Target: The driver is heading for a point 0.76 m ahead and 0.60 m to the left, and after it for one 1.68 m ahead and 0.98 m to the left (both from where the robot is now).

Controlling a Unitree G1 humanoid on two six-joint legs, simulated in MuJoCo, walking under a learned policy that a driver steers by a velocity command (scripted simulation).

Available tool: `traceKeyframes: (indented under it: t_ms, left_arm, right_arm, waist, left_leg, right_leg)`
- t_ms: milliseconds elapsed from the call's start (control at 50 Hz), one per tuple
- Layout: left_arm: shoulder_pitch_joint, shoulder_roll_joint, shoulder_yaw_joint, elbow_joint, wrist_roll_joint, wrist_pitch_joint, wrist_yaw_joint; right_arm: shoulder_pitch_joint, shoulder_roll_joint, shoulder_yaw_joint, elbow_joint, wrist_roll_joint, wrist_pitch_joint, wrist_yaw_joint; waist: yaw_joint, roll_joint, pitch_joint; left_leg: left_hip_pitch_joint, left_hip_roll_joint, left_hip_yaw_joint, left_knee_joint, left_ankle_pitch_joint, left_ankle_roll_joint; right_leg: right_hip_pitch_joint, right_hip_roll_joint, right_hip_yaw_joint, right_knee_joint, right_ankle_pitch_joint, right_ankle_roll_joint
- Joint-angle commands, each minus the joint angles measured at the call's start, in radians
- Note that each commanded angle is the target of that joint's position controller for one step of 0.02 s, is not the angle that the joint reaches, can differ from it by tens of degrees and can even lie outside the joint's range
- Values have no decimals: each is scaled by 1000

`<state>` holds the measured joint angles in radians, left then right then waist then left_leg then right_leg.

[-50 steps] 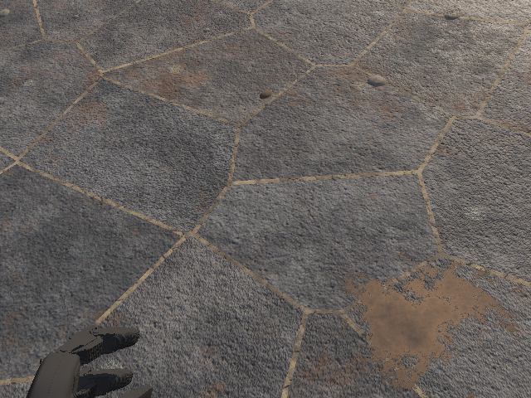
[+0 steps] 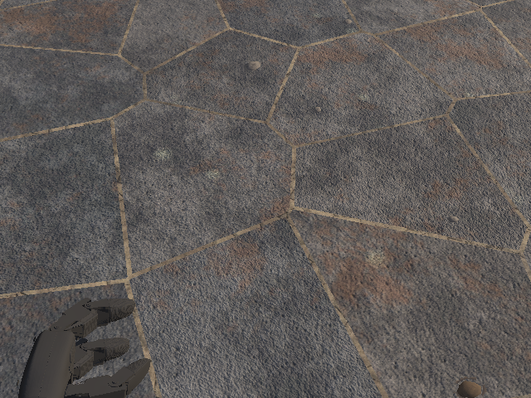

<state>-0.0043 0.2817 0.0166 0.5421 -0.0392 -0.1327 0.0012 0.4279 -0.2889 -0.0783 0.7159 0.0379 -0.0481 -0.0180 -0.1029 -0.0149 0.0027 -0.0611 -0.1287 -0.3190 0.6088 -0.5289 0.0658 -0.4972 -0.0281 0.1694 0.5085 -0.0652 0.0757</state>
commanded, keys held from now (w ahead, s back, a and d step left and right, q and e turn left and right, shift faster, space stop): w+q+shift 0.88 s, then w+shift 0.12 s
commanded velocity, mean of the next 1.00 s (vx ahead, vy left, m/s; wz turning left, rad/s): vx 1.00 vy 0.00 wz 0.96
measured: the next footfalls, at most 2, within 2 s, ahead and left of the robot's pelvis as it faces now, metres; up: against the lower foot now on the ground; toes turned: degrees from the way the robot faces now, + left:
left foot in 0.48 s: +0.54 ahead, +0.12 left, +0.00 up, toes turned +31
right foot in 0.88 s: +0.98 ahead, +0.19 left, +0.00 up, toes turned +59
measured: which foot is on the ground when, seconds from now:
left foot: down 0.00-0.00, up 0.02-0.46, down 0.48-0.90, up 0.92-1.00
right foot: down 0.00-0.48, up 0.50-0.86, down 0.88-1.00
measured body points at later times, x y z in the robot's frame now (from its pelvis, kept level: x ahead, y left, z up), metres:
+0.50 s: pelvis +0.40 +0.02 -0.02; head +0.42 +0.04 +0.43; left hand +0.24 +0.25 -0.15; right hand +0.72 -0.07 -0.07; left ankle +0.50 +0.10 -0.72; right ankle +0.18 -0.19 -0.64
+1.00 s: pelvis +0.80 +0.20 +0.00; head +0.81 +0.23 +0.45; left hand +0.68 +0.48 -0.09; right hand +1.09 +0.11 -0.10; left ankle +0.63 +0.15 -0.60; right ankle +0.96 +0.15 -0.71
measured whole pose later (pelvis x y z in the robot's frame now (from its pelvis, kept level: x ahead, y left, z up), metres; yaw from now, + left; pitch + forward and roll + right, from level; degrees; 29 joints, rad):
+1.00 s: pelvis +0.80 +0.20 +0.00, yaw +56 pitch +0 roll -3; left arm 0.18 0.27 0.05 0.64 0.01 -0.11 -0.02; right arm 0.31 -0.31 -0.06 0.71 0.04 -0.04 -0.01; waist -0.01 0.03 0.05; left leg -0.38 -0.04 -0.11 1.38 -0.40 0.07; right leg -0.38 0.02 0.04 0.62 -0.25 0.05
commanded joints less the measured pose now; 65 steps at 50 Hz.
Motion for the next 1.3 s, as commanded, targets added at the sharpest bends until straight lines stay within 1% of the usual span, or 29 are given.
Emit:
traceKeyframes:
  t_ms: [20,40,60,100,180,340,400,460,480,500,520,540,560,580,620,680,740,820,840,880,900,920,940,960,980,1000,1060,1240,1300]
  left_arm:
    - [555,261,107,71,9,-2,12]
    - [484,330,114,71,54,-1,-11]
    - [378,201,94,29,50,6,-11]
    - [346,139,78,61,50,20,-5]
    - [336,35,52,157,43,11,-9]
    - [383,139,63,233,56,16,18]
    - [430,220,74,251,58,27,39]
    - [322,287,96,204,50,49,57]
    - [232,256,90,171,35,38,47]
    - [222,55,34,124,73,-5,29]
    - [362,39,10,43,20,-52,7]
    - [214,142,23,20,2,-75,1]
    - [172,140,29,6,-13,-76,1]
    - [208,127,30,38,6,-60,8]
    - [264,135,41,65,32,-19,9]
    - [107,92,28,6,68,-2,12]
    - [-36,25,14,-43,55,-4,-5]
    - [-72,110,55,-62,-4,-8,-7]
    - [-36,132,69,-54,-8,-12,-7]
    - [322,193,112,8,-11,-12,3]
    - [525,250,117,44,16,-3,9]
    - [504,316,123,74,50,-6,-22]
    - [414,181,98,39,45,3,-22]
    - [386,131,86,59,42,18,-14]
    - [369,133,84,77,55,27,-13]
    - [354,117,77,99,61,26,-14]
    - [337,33,47,156,37,16,-23]
    - [455,166,63,253,8,15,-9]
    - [486,222,64,282,21,35,-4]
  right_arm:
    - [-78,80,36,-120,-58,-13,15]
    - [86,67,48,-178,50,-28,19]
    - [1,-32,35,-132,58,-14,6]
    - [-190,-81,17,-151,-7,2,12]
    - [-245,-38,13,-197,19,27,46]
    - [-469,-35,33,-261,5,10,92]
    - [-502,-65,18,-268,5,-3,111]
    - [-68,-200,-58,-162,18,24,95]
    - [179,-241,-84,-77,17,33,76]
    - [145,-258,-76,-56,-1,38,60]
    - [26,-257,-51,-130,-40,9,59]
    - [42,-191,-52,-141,-38,-5,55]
    - [-12,-172,-43,-127,-41,-26,58]
    - [-94,-143,-32,-131,-38,-41,61]
    - [-181,-119,-22,-141,-43,-45,49]
    - [-173,-105,-16,-115,-15,-42,17]
    - [-116,-145,-35,-77,-2,-28,-1]
    - [-52,-120,-37,-44,17,-19,-6]
    - [-49,-117,-39,-39,13,-13,-6]
    - [-99,-86,-22,-64,-25,-6,11]
    - [-51,35,15,-91,-48,-10,18]
    - [97,50,39,-136,43,-26,19]
    - [32,-34,32,-90,55,-16,9]
    - [-86,-76,25,-100,26,-13,14]
    - [-173,-72,25,-115,-2,-16,15]
    - [-232,-59,24,-138,-15,-21,20]
    - [-247,-8,35,-146,7,-5,35]
    - [-534,-22,60,-221,-17,-38,83]
    - [-478,-90,24,-229,-16,-35,79]
  waist:
    - [283,-197,-331]
    - [140,-622,-381]
    - [182,-333,-213]
    - [205,-11,-37]
    - [147,-84,30]
    - [172,17,171]
    - [139,-58,110]
    - [-128,-168,-97]
    - [-239,-51,-145]
    - [-117,309,-114]
    - [24,334,-365]
    - [-44,118,-287]
    - [34,-22,-81]
    - [103,-108,-20]
    - [180,-61,66]
    - [143,-29,133]
    - [59,22,98]
    - [39,111,58]
    - [64,127,36]
    - [266,128,-187]
    - [284,-97,-367]
    - [167,-597,-450]
    - [207,-388,-277]
    - [224,-227,-139]
    - [213,-58,-75]
    - [193,-30,-16]
    - [127,-77,39]
    - [154,-11,170]
    - [81,-126,54]
  left_leg:
    - [-519,33,43,644,-104,20]
    - [-839,50,118,907,-45,6]
    - [-903,130,150,981,99,-10]
    - [-835,193,205,909,221,-14]
    - [-777,273,206,760,263,2]
    - [-795,225,365,362,554,11]
    - [-528,91,524,207,547,59]
    - [-11,38,483,205,414,143]
    - [320,110,340,19,550,208]
    - [465,179,132,65,670,243]
    - [604,381,-451,-149,128,472]
    - [496,386,-564,-350,-146,409]
    - [269,376,-517,-415,-122,365]
    - [88,337,-434,-405,-25,329]
    - [-176,237,-274,-416,101,312]
    - [-425,134,-69,-423,285,273]
    - [-546,77,2,-383,238,190]
    - [-258,132,-126,-250,166,142]
    - [-197,151,-144,-188,241,129]
    - [-252,108,-74,220,490,54]
    - [-480,36,29,603,135,24]
    - [-749,38,105,880,-12,2]
    - [-831,119,134,932,105,-6]
    - [-833,137,182,920,157,-9]
    - [-784,167,197,878,177,-5]
    - [-758,192,185,803,194,4]
    - [-697,223,170,654,155,19]
    - [-555,205,327,97,569,8]
    - [-385,106,407,51,439,52]
  right_leg:
    - [903,-210,256,42,-345,-62]
    - [980,-445,930,-250,-817,-241]
    - [858,-390,850,-295,-958,-242]
    - [627,-284,423,-241,-482,-188]
    - [498,-200,75,-248,-136,-158]
    - [491,-179,-279,-361,244,-103]
    - [521,-163,-383,-243,945,-51]
    - [402,-218,-355,282,1384,-69]
    - [173,-108,-360,699,789,-67]
    - [-158,93,-298,1144,-447,-70]
    - [-405,88,-18,1249,-508,-85]
    - [-428,44,7,1118,-388,-120]
    - [-422,18,-5,979,-328,-123]
    - [-318,-30,5,884,-284,-107]
    - [-184,-63,8,751,-259,-52]
    - [-48,-56,-82,457,-103,-1]
    - [202,20,-133,161,200,12]
    - [184,19,-36,-6,133,15]
    - [209,18,-41,-11,74,1]
    - [603,-39,-44,91,-70,-57]
    - [939,-209,224,82,-375,-125]
    - [1022,-419,877,-217,-812,-277]
    - [908,-370,827,-271,-940,-260]
    - [774,-318,617,-253,-749,-236]
    - [650,-272,471,-238,-532,-226]
    - [550,-241,368,-233,-401,-237]
    - [425,-206,208,-279,-259,-246]
    - [407,-212,-126,-506,71,-232]
    - [562,-234,-200,-295,761,-198]
Velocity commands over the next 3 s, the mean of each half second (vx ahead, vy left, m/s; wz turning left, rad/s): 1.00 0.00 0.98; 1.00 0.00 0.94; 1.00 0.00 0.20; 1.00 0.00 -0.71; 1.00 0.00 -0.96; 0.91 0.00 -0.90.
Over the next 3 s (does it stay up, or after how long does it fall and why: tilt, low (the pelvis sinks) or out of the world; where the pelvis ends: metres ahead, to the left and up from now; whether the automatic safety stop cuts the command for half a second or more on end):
stays up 1.95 1.31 0.02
